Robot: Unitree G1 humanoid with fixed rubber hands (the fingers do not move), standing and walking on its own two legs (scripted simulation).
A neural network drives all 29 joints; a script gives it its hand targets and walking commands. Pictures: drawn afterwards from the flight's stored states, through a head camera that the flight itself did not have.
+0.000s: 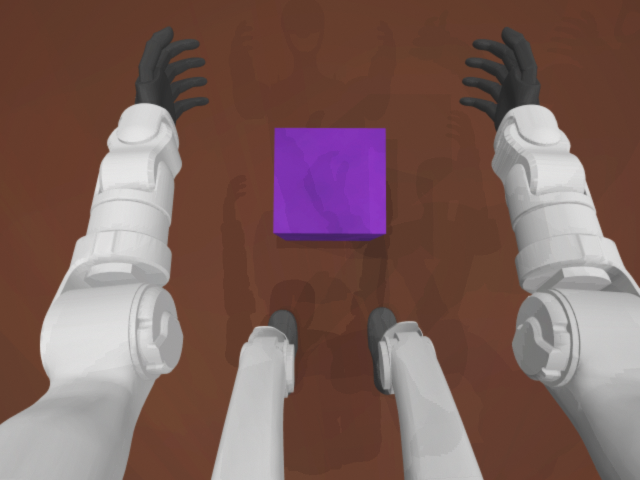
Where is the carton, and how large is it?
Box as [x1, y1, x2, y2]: [273, 128, 385, 240]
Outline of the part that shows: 275,128 273,217 274,233 286,240 370,240 385,233 385,128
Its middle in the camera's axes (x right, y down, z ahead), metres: +0.02 -0.10 +0.85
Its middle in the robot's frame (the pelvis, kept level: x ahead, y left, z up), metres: +0.50 +0.00 -0.52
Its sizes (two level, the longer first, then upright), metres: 0.210 0.200 0.250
